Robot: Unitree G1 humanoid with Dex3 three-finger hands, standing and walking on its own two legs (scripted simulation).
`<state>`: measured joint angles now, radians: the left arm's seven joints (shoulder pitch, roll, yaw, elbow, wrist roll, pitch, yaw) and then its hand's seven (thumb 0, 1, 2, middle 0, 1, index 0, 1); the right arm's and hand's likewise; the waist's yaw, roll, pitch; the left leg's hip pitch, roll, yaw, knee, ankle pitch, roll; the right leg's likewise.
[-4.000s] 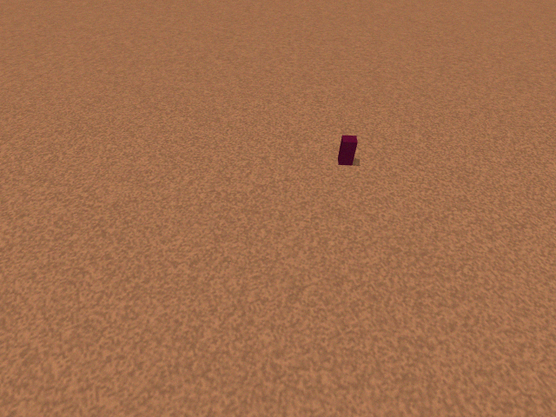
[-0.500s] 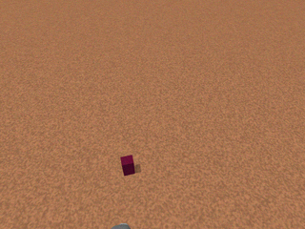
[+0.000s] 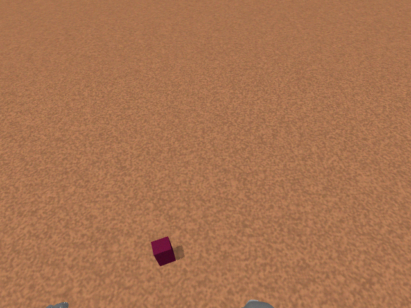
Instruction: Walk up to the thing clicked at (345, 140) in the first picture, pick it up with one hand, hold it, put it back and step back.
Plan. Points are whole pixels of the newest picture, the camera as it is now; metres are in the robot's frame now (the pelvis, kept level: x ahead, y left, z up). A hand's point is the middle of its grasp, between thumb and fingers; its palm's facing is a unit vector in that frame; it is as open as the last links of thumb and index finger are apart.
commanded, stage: walk up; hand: left
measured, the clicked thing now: (163, 251) +0.45 +0.21 -0.67
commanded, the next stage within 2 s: stand in 1.60 s
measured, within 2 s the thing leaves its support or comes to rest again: neither
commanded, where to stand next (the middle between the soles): +0.12 +0.02 m, yaw +0 degrees
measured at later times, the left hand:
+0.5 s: hand out of the picture +0.11 +0.28 -0.15, palm faces +0.00 -0.95 -0.32, open 7.4 cm
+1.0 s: hand out of the picture +0.15 +0.28 -0.12, palm faces +0.02 -0.94 -0.34, open 7.4 cm
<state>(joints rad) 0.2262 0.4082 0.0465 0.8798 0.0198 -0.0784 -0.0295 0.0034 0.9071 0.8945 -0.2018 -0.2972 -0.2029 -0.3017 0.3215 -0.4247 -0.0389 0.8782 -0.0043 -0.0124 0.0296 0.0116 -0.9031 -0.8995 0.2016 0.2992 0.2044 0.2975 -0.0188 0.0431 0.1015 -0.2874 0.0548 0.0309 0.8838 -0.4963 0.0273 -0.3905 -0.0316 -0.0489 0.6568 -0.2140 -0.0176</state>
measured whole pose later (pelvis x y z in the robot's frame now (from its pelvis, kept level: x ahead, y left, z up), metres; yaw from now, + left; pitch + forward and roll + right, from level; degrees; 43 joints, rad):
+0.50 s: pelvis +0.05 +0.02 +0.01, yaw +1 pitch -2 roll -1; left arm 0.16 0.37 -0.01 1.07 0.00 -0.01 -0.01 0.00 0.91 0.89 -0.20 -0.30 -0.20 -0.30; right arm 0.13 -0.36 0.01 1.05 0.00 -0.01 0.03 0.01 -0.90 -0.90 0.20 0.30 0.20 0.30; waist 0.02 -0.01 0.06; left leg -0.31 0.05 0.01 0.60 -0.25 -0.02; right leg -0.27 -0.04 -0.03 0.56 -0.26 0.02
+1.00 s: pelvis +0.07 +0.02 +0.03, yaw +1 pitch -2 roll +0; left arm 0.05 0.35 0.00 1.17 0.01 -0.01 -0.01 0.00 0.91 0.89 -0.20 -0.30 -0.20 -0.30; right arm 0.03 -0.36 0.00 1.17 0.00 0.00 0.02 0.01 -0.90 -0.90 0.20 0.30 0.20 0.30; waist 0.01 0.01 0.05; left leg -0.17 0.03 0.01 0.35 -0.15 -0.02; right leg -0.13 -0.05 -0.04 0.33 -0.16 0.03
